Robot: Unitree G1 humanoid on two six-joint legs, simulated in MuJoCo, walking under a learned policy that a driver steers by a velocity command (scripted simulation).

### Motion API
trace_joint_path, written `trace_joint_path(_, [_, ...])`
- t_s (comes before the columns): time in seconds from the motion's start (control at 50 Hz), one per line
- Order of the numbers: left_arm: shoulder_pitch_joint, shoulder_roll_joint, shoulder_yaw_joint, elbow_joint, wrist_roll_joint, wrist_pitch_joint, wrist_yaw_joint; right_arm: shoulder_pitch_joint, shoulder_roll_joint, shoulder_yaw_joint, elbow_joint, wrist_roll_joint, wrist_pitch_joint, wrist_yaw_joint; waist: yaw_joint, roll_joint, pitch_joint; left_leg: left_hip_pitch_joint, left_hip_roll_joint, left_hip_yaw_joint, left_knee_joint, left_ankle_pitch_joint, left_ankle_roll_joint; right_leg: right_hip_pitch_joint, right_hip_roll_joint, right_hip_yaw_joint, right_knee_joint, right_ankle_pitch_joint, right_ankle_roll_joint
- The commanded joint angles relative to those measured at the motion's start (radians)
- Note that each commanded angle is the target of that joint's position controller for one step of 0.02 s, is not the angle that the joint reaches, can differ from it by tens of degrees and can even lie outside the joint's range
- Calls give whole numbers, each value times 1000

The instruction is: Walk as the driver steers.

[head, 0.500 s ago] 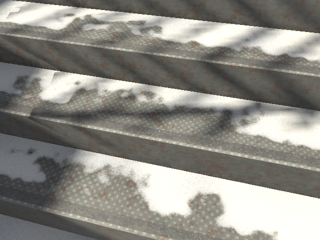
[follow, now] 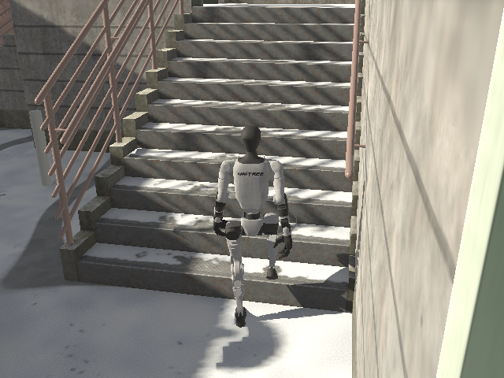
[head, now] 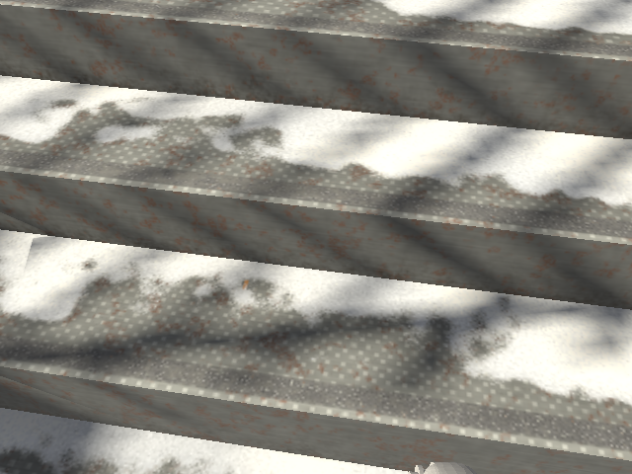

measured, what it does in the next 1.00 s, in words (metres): climbs: right foot 0.17 m higher, then left foot 0.17 m higher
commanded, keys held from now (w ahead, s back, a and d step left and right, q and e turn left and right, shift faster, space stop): w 1.00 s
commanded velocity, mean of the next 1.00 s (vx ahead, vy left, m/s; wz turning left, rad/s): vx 0.50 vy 0.00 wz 0.00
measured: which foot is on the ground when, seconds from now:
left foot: down 0.00-0.26, up 0.28-0.82, down 0.84-1.00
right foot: up 0.00-0.22, down 0.24-0.84, up 0.86-1.00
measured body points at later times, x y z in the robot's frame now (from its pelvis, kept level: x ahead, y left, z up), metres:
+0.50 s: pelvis +0.26 -0.06 +0.15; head +0.26 -0.07 +0.60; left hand +0.20 +0.17 +0.01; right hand +0.46 -0.27 +0.05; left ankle +0.32 +0.12 -0.33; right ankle +0.28 -0.12 -0.57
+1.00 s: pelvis +0.57 -0.01 +0.28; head +0.58 -0.02 +0.73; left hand +0.61 +0.24 +0.14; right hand +0.60 -0.24 +0.13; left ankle +0.61 +0.06 -0.40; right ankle +0.50 -0.18 -0.18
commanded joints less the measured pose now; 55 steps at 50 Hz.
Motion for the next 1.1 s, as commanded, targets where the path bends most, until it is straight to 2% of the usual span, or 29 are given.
trace_joint_path(0.02, [-84, -87, -58, -123, -2, -22, 11, 81, -62, 14, 0, 1, -1, -7, 16, 66, 183, 58, 352, -333, -164, -63, 129, -451, 20, 69, 302, -21, -12])
trace_joint_path(0.14, [-388, -98, -133, -357, 59, -45, -8, 146, -117, 14, 5, 39, 11, -68, -7, 74, 60, -136, 290, -211, -419, 218, 126, 32, -48, -175, -439, 138, 16])
trace_joint_path(0.22, [-95, 57, -54, -269, 17, -55, -17, 110, -237, -12, -21, 36, -3, -56, 182, 327, -170, 248, 320, -95, -53, 1805, 111, 556, 157, -265, -902, -140, -74])
trace_joint_path(0.24, [35, 127, -20, -241, 24, -50, -26, 63, -248, -22, -29, 22, -5, -61, 262, 396, -218, 311, 317, -101, 137, 1880, 98, 663, 143, -103, -1073, -132, -115])
trace_joint_path(0.26, [264, 250, 26, -140, 66, -40, -39, 70, -184, -17, -63, 3, -28, -48, 282, 96, -346, 13, 228, -105, 463, 1572, 77, 1017, -64, 336, -1225, 27, -236])
trace_joint_path(0.28, [456, 326, 53, -24, 99, -7, -19, 43, -53, -6, -70, -1, -56, -7, 283, -376, -462, -301, -72, -207, 898, 165, 35, 1285, -275, 954, -1762, 58, -393])
trace_joint_path(0.3, [430, 218, 34, 2, 114, -2, 4, 0, -60, -27, -83, 10, -84, 46, 253, -207, -407, -449, -92, -438, 1320, 41, 38, 1203, -313, 1102, -1825, -114, -344])
trace_joint_path(0.34, [248, -2, -25, 73, 66, -8, -21, -332, -15, -11, -288, 40, -69, 55, 142, -17, 47, -730, -11, -300, 1526, 50, 97, 805, -234, 645, -1725, -196, -212])
trace_joint_path(0.36, [91, -1, -9, 62, 95, -23, -37, -307, -90, -43, -249, -37, -48, 43, 93, 87, 226, -814, 12, -345, 1463, 165, 139, 654, -135, 364, -1626, -166, -241])
trace_joint_path(0.44, [106, -77, -30, 161, 148, -24, -54, -177, 16, 1, -248, -30, -5, 85, -46, 25, 43, -959, 30, -261, 1554, 247, 246, 683, -68, 135, -1769, 33, -149])
trace_joint_path(0.46, [219, -25, -2, 206, 45, -64, -43, -142, 89, 7, -279, -21, 4, 16, -78, 40, 80, -889, 34, -187, 1511, 217, 108, 653, -65, 81, -1756, -69, -74])
trace_joint_path(0.5, [199, -9, -13, 201, 27, -87, -28, -206, 33, -2, -295, -2, 11, -11, -66, 72, 108, -845, 65, -97, 1383, 315, 21, 551, -51, 26, -1805, 8, -59])
trace_joint_path(0.52, [278, 13, -7, 225, 48, -88, -26, -214, 54, -2, -285, 5, 18, -25, -30, -11, 96, -952, 48, -37, 1601, 244, 4, 625, -81, 70, -1806, 1, -111])
trace_joint_path(0.54, [324, 42, -15, 200, 209, -61, -51, -388, -41, 12, -311, 10, 23, 60, 68, -251, -12, -1169, 43, -91, 1808, 219, 126, 809, -45, 65, -1816, -11, -131])
trace_joint_path(0.6, [474, -30, -47, 314, 245, -12, -69, -538, 3, 41, -382, 0, -25, 53, 104, -26, 96, -1603, 73, -221, 1819, 112, 252, 1144, -182, 216, -1808, 11, -200])
trace_joint_path(0.64, [470, -38, -57, 320, 241, -26, -69, -605, -9, 55, -425, 14, -20, 48, 80, -25, 79, -1571, 159, -114, 1652, 173, 246, 1138, -193, 162, -1896, 69, -201])
trace_joint_path(0.66, [374, 44, -19, 251, 21, -61, -26, -689, 76, 55, -507, -4, -5, 0, 47, 0, 191, -1266, 145, 61, 1549, -58, 55, 839, -110, 54, -1993, -15, -115])
trace_joint_path(0.7, [463, 33, -22, 279, -11, -77, 38, -714, 26, 51, -555, 4, 28, -15, 95, -22, 189, -1016, 195, 120, 1328, -66, 0, 793, -137, 71, -2170, 183, -158])
trace_joint_path(0.72, [622, -47, -69, 358, 182, -48, -75, -971, 44, 96, -619, -5, 89, 42, 162, -111, -40, -1013, 198, 22, 1152, 77, 121, 891, -206, 75, -2141, 240, -200])
trace_joint_path(0.8, [464, 207, 4, 259, 93, -80, -134, -664, -12, 59, -507, -37, 88, 109, -34, -181, -92, -690, -5, 222, 793, -180, 62, 1254, -224, -66, -1870, 1736, -281])
trace_joint_path(0.82, [459, 190, 38, 229, 4, -70, -20, -345, 10, 34, -374, 10, 38, 32, -66, -113, -179, -439, -75, 262, 734, -383, 90, 1308, -173, -134, -1603, 1838, -165])
trace_joint_path(0.84, [464, 191, 33, 237, -8, -87, 16, -185, -23, 17, -325, 19, 11, 5, -145, -168, -246, -226, -28, 71, 632, -294, 128, 1220, -182, -94, -1409, 1729, -136])
trace_joint_path(0.86, [555, 58, -14, 269, 221, -61, -134, -147, -119, 20, -301, -12, 47, 41, -155, 35, -372, 231, 159, -457, 397, -47, 290, 631, -54, 78, -1211, 1354, -165])
trace_joint_path(0.88, [444, 71, 26, 249, 152, -32, -182, 135, -240, -41, -214, -59, 78, 37, -243, 228, -378, 303, 320, -937, 54, 74, 396, 445, 185, 185, -629, 415, -100])
trace_joint_path(0.92, [256, 22, 49, 190, 68, -49, -161, 49, -206, -60, -115, -51, 12, 42, -136, 101, -50, 3, 332, -859, 15, -112, 260, 99, 217, 367, 5, 460, -123])
trace_joint_path(1.0, [118, -30, 6, 57, 94, 5, -88, -286, 106, 33, -67, -61, -35, 71, 127, -51, -31, -198, 260, -310, -17, 154, 148, -33, 127, 278, 11, 431, -284])
trace_joint_path(1.02, [109, -138, -14, -19, 82, -4, -27, -160, 88, -1, 0, 31, -79, 13, 153, 32, 34, -245, 240, -193, -18, 5, 58, 63, 129, 189, -91, 243, -165])
trace_joint_path(1.04, [67, -66, -21, 13, 65, 21, -77, -280, 81, 24, -59, -72, -71, 43, 160, 26, 5, -283, 174, -84, -56, 154, 70, -36, 86, 151, -12, 297, -253])
trace_joint_path(1.1, [-106, -50, -42, -67, 57, 12, -98, -71, 55, 32, -8, -136, -51, 39, 96, 62, 47, -198, 207, -152, -113, 50, 119, -302, 90, 104, 258, 156, -282])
